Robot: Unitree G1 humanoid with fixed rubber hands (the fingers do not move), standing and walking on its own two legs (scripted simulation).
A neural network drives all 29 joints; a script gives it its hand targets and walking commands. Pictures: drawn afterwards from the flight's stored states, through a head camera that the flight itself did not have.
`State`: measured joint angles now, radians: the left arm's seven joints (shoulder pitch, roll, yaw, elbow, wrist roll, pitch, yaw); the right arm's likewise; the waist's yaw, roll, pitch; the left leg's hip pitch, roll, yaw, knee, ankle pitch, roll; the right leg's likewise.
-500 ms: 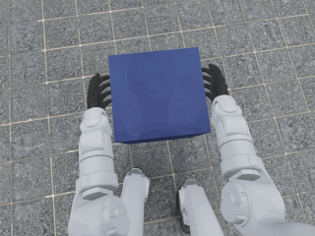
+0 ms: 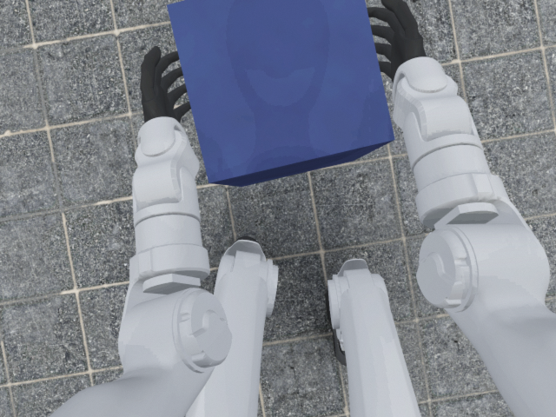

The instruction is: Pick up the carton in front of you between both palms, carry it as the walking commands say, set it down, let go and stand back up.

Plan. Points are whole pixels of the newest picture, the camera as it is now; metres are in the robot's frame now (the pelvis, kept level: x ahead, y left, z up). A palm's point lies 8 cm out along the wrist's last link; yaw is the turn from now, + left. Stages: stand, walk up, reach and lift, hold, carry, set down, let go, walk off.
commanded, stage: set down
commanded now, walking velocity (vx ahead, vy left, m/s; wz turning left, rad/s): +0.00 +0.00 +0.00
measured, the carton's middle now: (283, 102) +0.51 +0.07 -0.19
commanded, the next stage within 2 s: none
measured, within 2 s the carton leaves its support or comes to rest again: rests again in 1.46 s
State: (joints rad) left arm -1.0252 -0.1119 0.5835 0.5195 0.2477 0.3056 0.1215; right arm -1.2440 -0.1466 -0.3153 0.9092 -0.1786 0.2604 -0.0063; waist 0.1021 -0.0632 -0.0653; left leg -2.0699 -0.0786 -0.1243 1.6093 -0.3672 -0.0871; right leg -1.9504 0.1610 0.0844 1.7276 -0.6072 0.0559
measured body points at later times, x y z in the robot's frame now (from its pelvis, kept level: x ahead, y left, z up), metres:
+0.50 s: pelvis -0.01 -0.02 -0.08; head +0.38 +0.00 +0.15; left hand +0.48 +0.24 -0.26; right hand +0.60 -0.04 -0.27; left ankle +0.13 +0.14 -0.48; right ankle +0.06 -0.12 -0.48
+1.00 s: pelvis -0.01 -0.02 -0.11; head +0.38 -0.03 +0.13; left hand +0.48 +0.24 -0.28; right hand +0.59 -0.05 -0.30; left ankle +0.13 +0.14 -0.48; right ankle +0.06 -0.12 -0.48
